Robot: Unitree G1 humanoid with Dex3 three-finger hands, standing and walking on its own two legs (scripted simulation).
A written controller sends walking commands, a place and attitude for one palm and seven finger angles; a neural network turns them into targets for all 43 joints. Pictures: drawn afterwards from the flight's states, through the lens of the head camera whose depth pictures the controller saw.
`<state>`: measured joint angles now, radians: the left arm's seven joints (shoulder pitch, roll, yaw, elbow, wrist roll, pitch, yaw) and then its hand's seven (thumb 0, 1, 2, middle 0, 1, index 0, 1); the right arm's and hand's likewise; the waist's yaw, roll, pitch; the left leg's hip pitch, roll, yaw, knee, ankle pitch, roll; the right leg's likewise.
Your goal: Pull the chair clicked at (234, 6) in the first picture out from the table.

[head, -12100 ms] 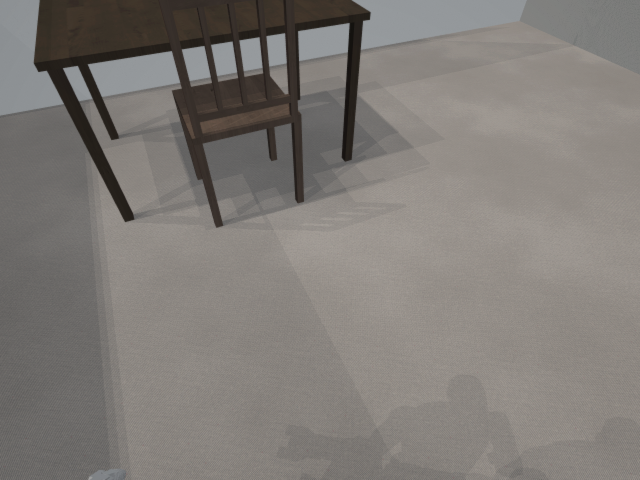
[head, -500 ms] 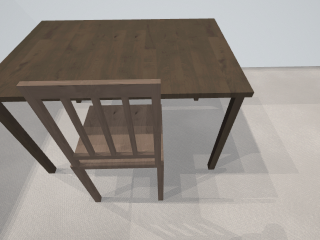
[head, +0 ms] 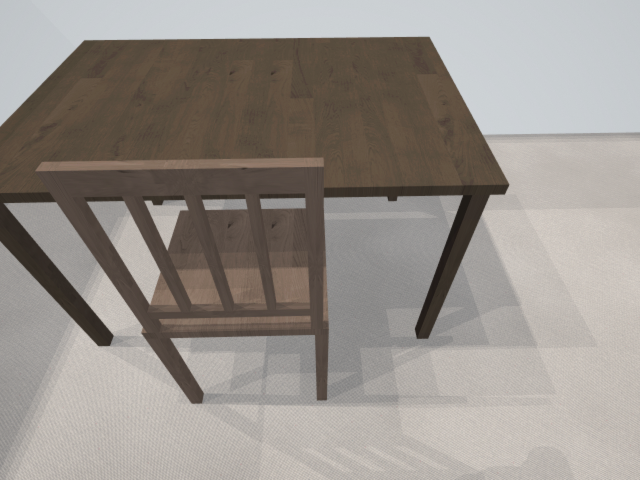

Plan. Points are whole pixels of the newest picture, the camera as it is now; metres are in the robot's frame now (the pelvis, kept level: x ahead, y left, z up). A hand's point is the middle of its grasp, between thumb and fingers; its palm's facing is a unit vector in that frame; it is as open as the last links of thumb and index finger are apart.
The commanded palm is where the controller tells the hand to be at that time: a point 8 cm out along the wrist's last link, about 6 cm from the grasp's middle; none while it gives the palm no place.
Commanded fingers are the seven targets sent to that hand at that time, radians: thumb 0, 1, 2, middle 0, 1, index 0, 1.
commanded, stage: shuffle to correct the standing spot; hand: left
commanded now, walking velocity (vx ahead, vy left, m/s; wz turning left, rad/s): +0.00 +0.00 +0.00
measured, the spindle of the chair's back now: (213, 258) +0.48 +0.23 -0.07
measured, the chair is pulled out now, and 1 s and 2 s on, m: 0.00 0.00 0.00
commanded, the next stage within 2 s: come to a stop and stand still in 0.66 s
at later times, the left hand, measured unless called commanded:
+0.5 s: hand out of the picture -0.04 +0.14 -0.19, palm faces +0.10 -0.98 -0.18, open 7.4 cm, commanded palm none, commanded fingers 0.00 0.90 0.90 -0.20 -0.30 -0.20 -0.30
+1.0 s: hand out of the picture +0.12 +0.10 -0.19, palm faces +0.10 -0.97 -0.24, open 7.4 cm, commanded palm none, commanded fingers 0.00 0.90 0.90 -0.20 -0.30 -0.20 -0.30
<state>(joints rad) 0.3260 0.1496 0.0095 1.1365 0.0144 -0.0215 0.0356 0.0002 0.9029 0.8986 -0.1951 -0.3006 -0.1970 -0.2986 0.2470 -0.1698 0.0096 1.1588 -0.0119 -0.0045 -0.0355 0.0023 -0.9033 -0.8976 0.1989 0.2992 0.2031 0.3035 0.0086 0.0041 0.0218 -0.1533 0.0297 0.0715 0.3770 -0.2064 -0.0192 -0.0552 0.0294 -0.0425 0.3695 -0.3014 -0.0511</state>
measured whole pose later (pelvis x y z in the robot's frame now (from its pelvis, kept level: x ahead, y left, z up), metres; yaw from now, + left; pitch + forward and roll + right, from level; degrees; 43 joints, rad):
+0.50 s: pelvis +0.02 -0.02 -0.02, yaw +2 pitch +0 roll +1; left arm 0.40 0.13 0.04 1.11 0.03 0.01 0.02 0.00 0.90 0.90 -0.19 -0.30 -0.20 -0.30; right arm 0.32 -0.14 -0.02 1.16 -0.02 0.01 -0.06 0.00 -0.90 -0.90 0.20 0.30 0.20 0.30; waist 0.00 0.00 0.02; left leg -0.26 0.06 0.04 0.61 -0.35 -0.02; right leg -0.09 0.06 -0.09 0.50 -0.42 -0.08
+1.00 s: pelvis +0.08 -0.10 -0.02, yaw +4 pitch -1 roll +0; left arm 0.21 0.17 0.05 1.02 0.03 -0.01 0.02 0.00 0.91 0.90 -0.19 -0.30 -0.19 -0.30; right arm 0.28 -0.18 -0.05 1.08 -0.02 0.04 -0.03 0.00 -0.90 -0.90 0.20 0.30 0.21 0.30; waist -0.02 0.02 0.07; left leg -0.28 0.09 0.01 0.73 -0.47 -0.04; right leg -0.37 -0.09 -0.02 0.67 -0.28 0.04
